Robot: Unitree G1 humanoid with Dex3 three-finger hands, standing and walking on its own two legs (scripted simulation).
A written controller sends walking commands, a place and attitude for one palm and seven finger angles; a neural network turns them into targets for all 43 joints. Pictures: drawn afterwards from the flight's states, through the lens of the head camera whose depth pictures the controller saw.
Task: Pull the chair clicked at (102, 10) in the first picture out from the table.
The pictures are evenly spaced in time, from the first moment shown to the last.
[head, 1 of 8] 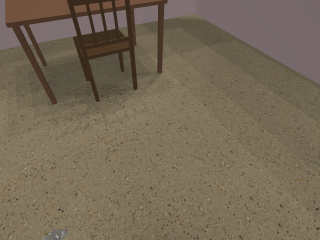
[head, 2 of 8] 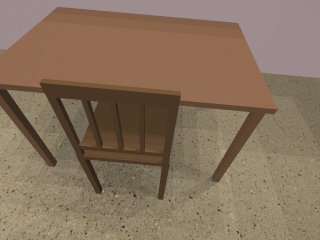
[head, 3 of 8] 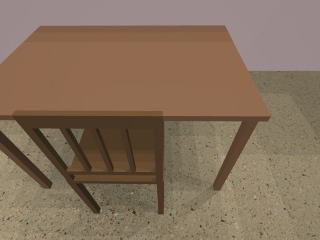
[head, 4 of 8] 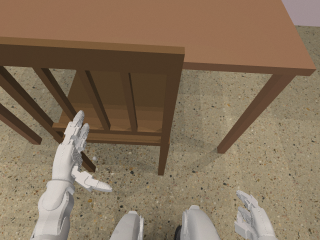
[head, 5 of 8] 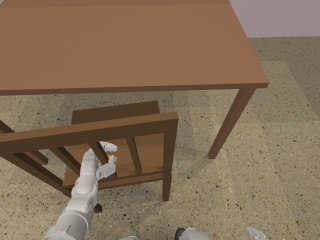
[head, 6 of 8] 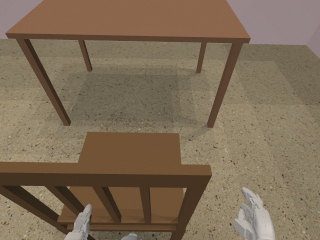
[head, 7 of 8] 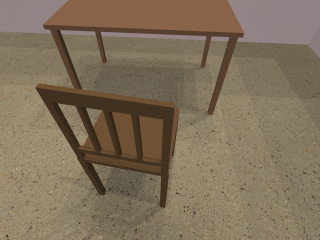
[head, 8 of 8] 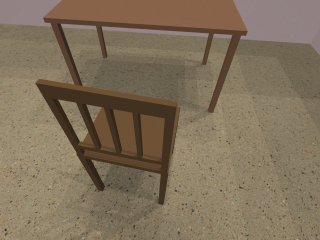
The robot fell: no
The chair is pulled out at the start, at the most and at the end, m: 0.00 0.67 0.62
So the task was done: yes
